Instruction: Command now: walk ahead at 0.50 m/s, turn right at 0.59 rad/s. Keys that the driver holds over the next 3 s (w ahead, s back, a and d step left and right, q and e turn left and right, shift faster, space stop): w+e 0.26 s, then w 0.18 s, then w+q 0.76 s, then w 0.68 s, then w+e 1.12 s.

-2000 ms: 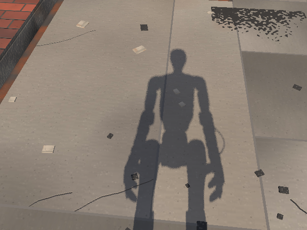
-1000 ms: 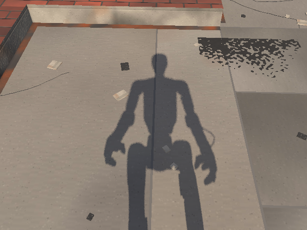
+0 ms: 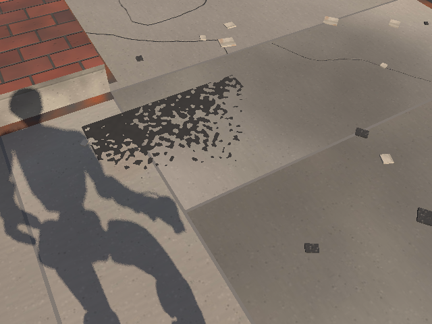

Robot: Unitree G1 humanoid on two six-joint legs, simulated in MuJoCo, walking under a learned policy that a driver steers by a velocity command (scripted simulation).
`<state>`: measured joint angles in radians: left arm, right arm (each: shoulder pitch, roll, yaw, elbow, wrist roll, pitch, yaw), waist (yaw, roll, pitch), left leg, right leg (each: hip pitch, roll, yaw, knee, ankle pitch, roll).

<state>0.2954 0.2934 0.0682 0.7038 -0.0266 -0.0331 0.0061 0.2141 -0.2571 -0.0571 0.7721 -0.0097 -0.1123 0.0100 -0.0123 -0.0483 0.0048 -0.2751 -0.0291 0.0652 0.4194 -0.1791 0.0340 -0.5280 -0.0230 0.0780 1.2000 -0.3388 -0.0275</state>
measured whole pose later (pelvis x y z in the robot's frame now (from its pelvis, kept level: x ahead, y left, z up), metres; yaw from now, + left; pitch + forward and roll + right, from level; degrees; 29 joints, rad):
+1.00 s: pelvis +0.54 -0.09 -0.02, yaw -1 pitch +3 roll -1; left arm 0.30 0.28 0.06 0.81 -0.01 -0.07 0.01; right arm 0.13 -0.28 -0.06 0.70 0.02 -0.06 0.05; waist 0.01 0.01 0.04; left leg -0.52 -0.06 0.04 0.65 -0.18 0.11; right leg -0.17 -0.02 -0.05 1.04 -0.50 0.01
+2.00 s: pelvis +1.08 -0.02 -0.01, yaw +11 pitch +3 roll -1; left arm 0.39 0.30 0.05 0.87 -0.02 -0.06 0.00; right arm 0.06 -0.25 -0.04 0.63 -0.01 -0.09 0.03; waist 0.07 -0.01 0.02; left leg -0.46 0.00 0.04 0.56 -0.15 0.05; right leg -0.20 0.01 0.06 0.88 -0.48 -0.01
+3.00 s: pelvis +1.63 -0.02 -0.02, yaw -22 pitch +2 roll +1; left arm 0.37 0.30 0.08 0.73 -0.03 -0.03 0.02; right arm 0.06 -0.27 -0.05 0.69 -0.01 -0.12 0.02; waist 0.06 -0.02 0.00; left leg -0.46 -0.03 -0.02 0.55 -0.13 0.01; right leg -0.19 0.08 0.22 0.80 -0.51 -0.04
